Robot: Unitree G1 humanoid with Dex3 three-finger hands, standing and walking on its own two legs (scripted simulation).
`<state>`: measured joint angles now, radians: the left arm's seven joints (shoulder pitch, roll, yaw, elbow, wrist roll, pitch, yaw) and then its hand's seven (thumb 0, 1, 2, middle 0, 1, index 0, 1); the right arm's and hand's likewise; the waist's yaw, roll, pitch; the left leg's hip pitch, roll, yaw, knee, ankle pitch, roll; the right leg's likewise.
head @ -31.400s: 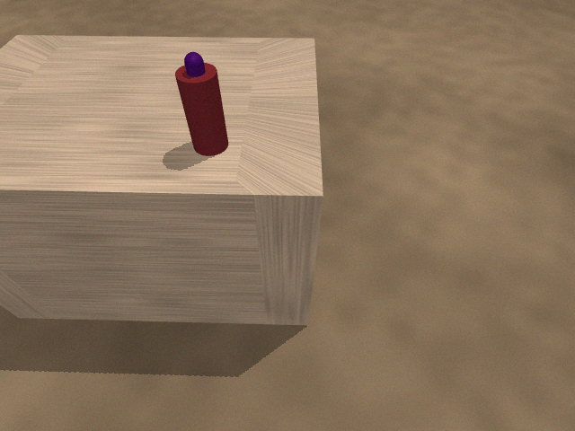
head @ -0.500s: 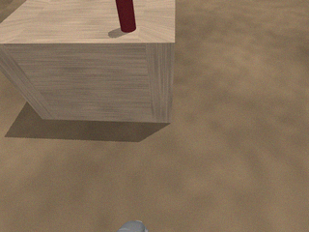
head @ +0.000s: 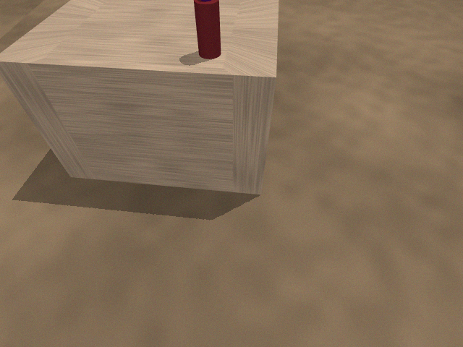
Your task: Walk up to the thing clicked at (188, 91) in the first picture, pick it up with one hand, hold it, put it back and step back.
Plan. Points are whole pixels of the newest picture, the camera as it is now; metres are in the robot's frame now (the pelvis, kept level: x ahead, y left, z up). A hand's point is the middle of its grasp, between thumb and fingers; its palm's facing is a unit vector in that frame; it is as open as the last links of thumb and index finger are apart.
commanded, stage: step back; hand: left
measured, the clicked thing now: (207, 22) +1.13 +0.13 +0.05
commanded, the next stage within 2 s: stand in 0.40 s
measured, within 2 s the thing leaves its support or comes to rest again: neither
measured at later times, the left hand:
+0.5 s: hand out of the picture +0.14 +0.27 -0.14, palm faces -0.03 -0.94 -0.35, open 7.4 cm
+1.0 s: hand out of the picture +0.08 +0.26 -0.14, palm faces -0.06 -0.94 -0.34, open 7.4 cm
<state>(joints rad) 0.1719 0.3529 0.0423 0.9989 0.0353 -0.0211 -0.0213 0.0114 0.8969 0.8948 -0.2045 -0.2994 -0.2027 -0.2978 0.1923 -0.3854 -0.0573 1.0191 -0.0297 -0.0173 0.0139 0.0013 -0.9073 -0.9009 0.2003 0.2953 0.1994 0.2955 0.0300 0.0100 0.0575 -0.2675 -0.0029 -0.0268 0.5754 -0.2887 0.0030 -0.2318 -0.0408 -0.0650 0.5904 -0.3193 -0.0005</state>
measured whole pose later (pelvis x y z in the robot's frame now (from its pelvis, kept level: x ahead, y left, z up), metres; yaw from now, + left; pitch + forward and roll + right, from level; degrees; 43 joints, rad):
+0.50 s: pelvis +0.03 +0.01 +0.01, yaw -2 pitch -2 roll +0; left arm 0.07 0.37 0.01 1.08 0.00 -0.02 0.00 0.01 0.90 0.90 -0.20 -0.30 -0.20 -0.30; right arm 0.04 -0.33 -0.02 1.08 -0.01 -0.02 0.01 0.00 -0.91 -0.90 0.20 0.30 0.20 0.30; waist 0.02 -0.01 0.07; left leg -0.16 0.00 0.01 0.45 -0.25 0.01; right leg -0.12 -0.03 -0.01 0.43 -0.27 0.03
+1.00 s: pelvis +0.00 +0.01 +0.02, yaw -2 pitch -3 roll +0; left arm 0.11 0.35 0.00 1.14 0.01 -0.02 -0.01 0.01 0.90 0.90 -0.20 -0.30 -0.20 -0.30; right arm 0.10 -0.35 -0.01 1.15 -0.01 -0.01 0.02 0.00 -0.91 -0.90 0.20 0.30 0.20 0.30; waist 0.00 0.00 0.06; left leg -0.12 0.01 0.01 0.30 -0.13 0.00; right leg -0.09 -0.02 -0.02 0.31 -0.17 0.01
